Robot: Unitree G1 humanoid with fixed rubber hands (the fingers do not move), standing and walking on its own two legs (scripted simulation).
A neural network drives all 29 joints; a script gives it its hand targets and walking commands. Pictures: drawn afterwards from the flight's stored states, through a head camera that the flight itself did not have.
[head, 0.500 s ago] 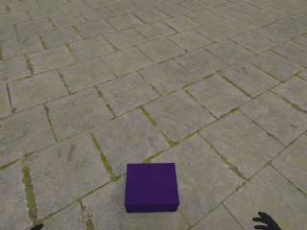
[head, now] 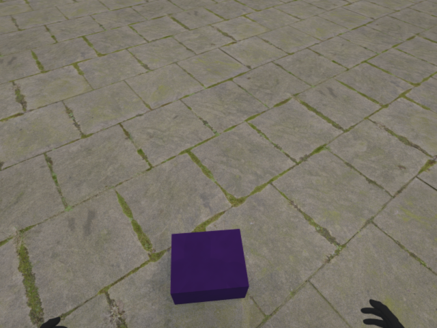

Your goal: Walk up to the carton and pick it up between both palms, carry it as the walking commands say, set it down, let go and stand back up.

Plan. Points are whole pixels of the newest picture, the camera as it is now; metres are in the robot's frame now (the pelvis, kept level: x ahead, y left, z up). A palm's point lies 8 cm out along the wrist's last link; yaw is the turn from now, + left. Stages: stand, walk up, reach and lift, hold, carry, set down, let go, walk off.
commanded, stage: walk up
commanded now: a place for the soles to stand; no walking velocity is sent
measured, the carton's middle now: (208, 265) +0.48 +0.03 -0.69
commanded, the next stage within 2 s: reach and lift in 1.50 s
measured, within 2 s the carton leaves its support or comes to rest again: neither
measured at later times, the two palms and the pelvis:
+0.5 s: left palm out of the picture +0.13 +0.32 -0.09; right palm out of the picture +0.13 -0.33 -0.09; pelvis +0.01 +0.00 -0.01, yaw -2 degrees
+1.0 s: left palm out of the picture +0.14 +0.32 -0.09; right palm out of the picture +0.12 -0.32 -0.10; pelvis +0.02 +0.01 +0.00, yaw -6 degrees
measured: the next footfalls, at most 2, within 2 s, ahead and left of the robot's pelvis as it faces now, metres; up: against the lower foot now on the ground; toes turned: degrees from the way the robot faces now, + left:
none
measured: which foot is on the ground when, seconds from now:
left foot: down 0.00-1.00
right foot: down 0.00-1.00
